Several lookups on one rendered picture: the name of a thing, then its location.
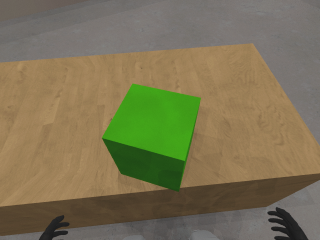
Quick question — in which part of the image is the pedestal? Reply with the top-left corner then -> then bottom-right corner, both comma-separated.
0,43 -> 320,236

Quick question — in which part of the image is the left robot hand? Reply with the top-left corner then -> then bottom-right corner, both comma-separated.
39,215 -> 70,240

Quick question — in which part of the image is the carton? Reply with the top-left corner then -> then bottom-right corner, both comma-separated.
102,83 -> 201,192

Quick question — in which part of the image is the right robot thigh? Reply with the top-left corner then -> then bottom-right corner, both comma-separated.
188,230 -> 220,240

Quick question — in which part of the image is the right robot hand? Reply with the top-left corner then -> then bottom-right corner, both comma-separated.
267,207 -> 308,240

